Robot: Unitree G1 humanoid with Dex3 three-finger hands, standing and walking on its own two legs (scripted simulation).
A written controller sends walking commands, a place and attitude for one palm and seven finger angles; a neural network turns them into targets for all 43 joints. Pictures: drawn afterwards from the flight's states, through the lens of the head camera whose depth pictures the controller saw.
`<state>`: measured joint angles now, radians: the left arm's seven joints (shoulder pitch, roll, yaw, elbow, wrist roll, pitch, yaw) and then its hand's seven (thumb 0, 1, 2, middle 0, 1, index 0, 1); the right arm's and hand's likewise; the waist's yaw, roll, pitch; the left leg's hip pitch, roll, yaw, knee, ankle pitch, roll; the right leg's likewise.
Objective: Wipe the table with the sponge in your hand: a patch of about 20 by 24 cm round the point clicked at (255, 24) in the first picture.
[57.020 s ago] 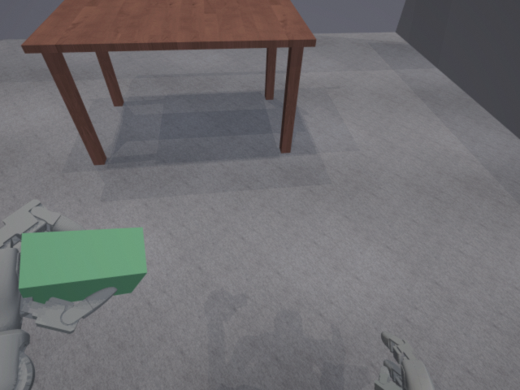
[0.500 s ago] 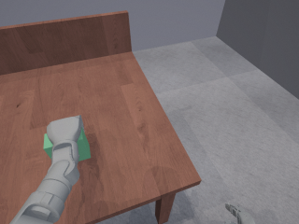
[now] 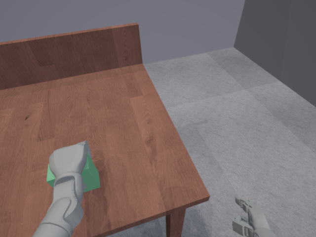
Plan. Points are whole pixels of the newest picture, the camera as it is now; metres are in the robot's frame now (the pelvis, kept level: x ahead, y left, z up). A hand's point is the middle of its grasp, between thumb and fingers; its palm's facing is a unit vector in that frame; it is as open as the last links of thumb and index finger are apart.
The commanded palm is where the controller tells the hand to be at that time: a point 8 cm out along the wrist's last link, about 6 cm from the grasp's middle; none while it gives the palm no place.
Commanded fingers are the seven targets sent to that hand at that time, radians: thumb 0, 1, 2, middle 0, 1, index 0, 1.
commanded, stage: wipe back along the first lane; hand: left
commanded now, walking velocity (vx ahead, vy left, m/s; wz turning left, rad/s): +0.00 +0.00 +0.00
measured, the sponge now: (78, 179) +0.27 +0.28 -0.03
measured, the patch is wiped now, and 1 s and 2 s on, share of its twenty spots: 1.00 1.00 1.00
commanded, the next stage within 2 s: lift the sponge slowly off the table in 0.22 s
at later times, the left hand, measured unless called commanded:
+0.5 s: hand (75, 179) +0.25 +0.26 +0.01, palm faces -0.03 -0.08 -1.00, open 9.6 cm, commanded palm +0.21 +0.24 +0.05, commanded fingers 0.00 0.10 1.30 -1.20 -1.60 -1.20 -1.60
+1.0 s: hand (77, 180) +0.24 +0.25 +0.02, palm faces -0.05 -0.13 -0.99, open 9.6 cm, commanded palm +0.22 +0.24 +0.09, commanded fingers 0.00 0.10 1.30 -1.20 -1.60 -1.20 -1.60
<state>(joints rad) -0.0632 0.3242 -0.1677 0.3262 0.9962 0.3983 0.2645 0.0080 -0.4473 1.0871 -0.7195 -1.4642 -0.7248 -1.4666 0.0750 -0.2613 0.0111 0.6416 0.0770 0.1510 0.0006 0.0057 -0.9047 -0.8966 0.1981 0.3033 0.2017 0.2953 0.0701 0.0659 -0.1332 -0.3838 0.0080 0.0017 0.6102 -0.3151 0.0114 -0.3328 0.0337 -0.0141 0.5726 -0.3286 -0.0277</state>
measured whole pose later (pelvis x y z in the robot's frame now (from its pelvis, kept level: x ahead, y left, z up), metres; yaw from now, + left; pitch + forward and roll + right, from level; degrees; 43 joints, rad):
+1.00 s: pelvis +0.00 +0.00 +0.01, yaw +0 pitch +1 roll -1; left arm 0.06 0.32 -0.21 0.14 0.97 0.40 0.18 0.00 -0.47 1.09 -0.76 -1.41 -0.77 -1.41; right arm 0.03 -0.25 0.01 0.66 0.06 0.12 -0.01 0.01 -0.90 -0.90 0.20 0.30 0.20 0.30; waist 0.10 0.08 -0.07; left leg -0.27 0.00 0.01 0.54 -0.29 0.02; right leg -0.22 0.03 0.00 0.51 -0.30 -0.02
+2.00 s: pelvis -0.02 -0.01 +0.01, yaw -1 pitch -5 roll +0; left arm 0.06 0.39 -0.18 -0.04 0.93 0.45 0.04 0.00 -0.48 1.08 -0.78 -1.39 -0.79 -1.39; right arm -0.02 -0.27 0.03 0.69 0.06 0.10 -0.02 0.01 -0.90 -0.90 0.20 0.30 0.20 0.30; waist 0.11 0.11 -0.02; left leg -0.12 0.01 0.01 0.41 -0.21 0.00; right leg -0.08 0.04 0.00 0.39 -0.23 -0.04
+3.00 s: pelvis -0.02 -0.01 +0.01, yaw +0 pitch -5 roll +0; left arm 0.14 0.45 -0.16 -0.24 0.90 0.48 -0.05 0.00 -0.48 1.08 -0.78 -1.38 -0.79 -1.38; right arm -0.05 -0.28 0.04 0.65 0.05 0.11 -0.02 0.01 -0.90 -0.90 0.20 0.30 0.20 0.30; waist 0.13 0.12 0.00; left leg -0.12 0.01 0.00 0.42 -0.21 0.00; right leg -0.07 0.04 -0.01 0.39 -0.23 -0.04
